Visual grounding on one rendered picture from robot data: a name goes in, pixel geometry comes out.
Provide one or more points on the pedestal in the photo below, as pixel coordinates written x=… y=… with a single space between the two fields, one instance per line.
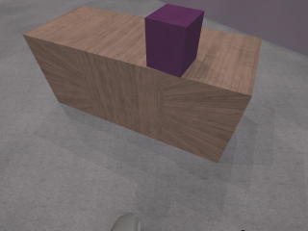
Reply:
x=94 y=61

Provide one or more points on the carton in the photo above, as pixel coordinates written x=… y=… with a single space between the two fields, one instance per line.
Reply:
x=172 y=35

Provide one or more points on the left robot thigh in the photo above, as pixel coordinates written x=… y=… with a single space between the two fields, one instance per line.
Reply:
x=127 y=222

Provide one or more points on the left robot shin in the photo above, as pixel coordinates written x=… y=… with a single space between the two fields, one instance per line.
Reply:
x=129 y=213

